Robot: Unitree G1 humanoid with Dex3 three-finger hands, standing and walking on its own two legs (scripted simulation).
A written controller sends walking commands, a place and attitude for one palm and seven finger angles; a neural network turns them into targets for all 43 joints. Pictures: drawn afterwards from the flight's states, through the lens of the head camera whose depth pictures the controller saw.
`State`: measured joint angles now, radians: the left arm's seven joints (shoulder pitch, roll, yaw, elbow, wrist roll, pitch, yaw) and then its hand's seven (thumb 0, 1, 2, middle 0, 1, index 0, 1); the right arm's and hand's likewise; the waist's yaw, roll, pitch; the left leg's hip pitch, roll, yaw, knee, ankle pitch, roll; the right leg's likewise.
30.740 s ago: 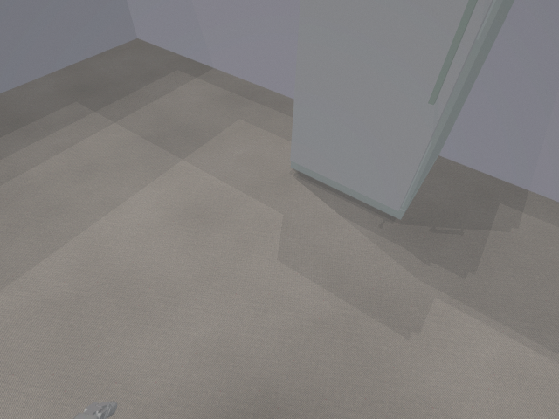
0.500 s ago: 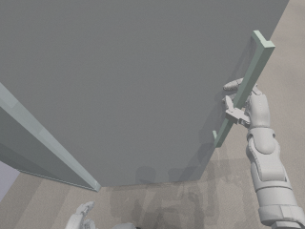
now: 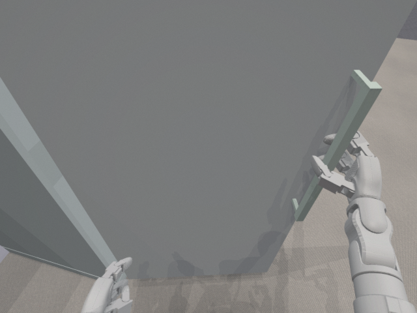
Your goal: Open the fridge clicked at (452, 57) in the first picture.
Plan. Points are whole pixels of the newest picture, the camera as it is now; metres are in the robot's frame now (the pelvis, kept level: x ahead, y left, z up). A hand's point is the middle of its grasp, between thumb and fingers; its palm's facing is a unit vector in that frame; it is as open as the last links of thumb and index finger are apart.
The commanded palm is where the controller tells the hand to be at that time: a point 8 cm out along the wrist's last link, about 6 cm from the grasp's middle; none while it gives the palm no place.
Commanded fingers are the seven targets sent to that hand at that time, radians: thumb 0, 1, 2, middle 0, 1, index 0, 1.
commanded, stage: loosen the grip on the handle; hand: right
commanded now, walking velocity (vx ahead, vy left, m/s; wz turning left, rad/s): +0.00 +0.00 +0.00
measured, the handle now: (321, 162) +0.41 -0.20 +0.09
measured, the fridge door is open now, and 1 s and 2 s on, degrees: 72 73 73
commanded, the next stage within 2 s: slip the hand off the handle in 0.40 s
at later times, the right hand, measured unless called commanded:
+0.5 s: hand (327, 181) +0.35 -0.19 +0.11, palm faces +0.19 +0.97 -0.13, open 14.5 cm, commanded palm +0.31 -0.25 +0.11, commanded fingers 0.00 0.55 -0.20 0.25 1.15 0.25 1.15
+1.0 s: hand (362, 182) +0.35 -0.26 +0.11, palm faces +0.19 +0.97 -0.14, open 14.7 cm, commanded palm +0.32 -0.31 +0.11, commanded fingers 0.00 0.55 -0.20 0.25 1.15 0.25 1.15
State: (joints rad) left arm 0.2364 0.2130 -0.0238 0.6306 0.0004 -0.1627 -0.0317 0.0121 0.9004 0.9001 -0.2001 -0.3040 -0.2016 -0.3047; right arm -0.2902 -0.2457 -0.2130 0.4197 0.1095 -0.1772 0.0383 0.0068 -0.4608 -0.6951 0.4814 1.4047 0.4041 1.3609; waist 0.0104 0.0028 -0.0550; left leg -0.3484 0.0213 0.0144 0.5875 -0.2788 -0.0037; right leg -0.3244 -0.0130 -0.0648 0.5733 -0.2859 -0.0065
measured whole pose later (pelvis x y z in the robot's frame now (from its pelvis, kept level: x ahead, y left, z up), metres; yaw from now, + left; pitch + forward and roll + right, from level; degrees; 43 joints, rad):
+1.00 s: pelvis +0.01 +0.00 -0.01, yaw -1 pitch +7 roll +1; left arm 0.26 0.25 -0.02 0.64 -0.03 -0.14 0.06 0.01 0.90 0.90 -0.20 -0.30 -0.20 -0.30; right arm -0.23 -0.36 -0.33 0.43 0.18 -0.31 0.20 -0.01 0.55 -0.20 0.25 1.15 0.26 1.15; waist -0.01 -0.02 -0.08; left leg -0.47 0.02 0.04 0.70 -0.35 0.00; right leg -0.48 -0.02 -0.03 0.73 -0.37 -0.01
